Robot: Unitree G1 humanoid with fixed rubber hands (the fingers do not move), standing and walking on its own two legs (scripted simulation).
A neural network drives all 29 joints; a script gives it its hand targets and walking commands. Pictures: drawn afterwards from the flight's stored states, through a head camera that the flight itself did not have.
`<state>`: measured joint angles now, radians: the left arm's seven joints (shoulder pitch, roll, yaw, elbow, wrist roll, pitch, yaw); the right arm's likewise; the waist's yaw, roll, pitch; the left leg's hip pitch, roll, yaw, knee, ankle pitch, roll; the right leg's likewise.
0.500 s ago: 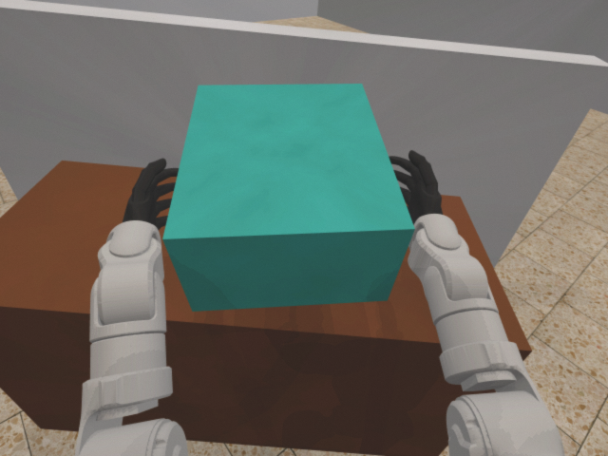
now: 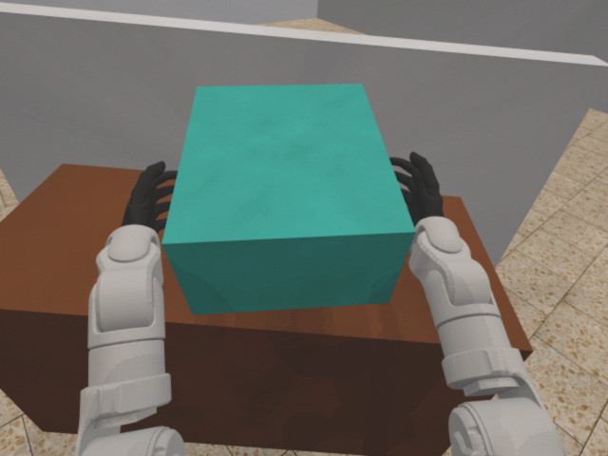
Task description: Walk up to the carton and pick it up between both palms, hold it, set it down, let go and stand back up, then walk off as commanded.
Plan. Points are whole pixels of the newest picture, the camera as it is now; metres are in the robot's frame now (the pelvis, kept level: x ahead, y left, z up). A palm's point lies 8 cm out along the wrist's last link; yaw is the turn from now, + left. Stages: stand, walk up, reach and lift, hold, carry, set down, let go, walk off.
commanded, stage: hold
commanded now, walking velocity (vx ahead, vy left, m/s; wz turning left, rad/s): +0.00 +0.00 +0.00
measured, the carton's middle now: (286, 187) +0.44 +0.00 +0.18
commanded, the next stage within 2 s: none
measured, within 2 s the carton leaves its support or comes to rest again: neither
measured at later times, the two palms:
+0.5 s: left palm (141, 226) +0.35 +0.18 +0.18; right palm (420, 213) +0.36 -0.17 +0.19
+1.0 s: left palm (143, 226) +0.35 +0.18 +0.18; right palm (422, 216) +0.35 -0.17 +0.19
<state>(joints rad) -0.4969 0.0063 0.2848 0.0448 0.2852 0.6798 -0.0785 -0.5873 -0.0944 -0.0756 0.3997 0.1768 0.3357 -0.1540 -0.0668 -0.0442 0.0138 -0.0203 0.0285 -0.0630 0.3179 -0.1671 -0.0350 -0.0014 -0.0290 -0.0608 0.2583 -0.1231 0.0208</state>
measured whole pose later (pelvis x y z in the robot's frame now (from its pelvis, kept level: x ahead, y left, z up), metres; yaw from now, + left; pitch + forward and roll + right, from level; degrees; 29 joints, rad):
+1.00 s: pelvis +0.00 +0.00 +0.00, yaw +0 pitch -8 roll -1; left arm -0.51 0.01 0.28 0.06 0.29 0.68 -0.08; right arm -0.59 -0.09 -0.08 0.42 0.17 0.32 -0.15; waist -0.07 -0.05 0.02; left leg -0.02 0.03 -0.06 0.31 -0.16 -0.03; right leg 0.00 -0.03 -0.06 0.26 -0.13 0.02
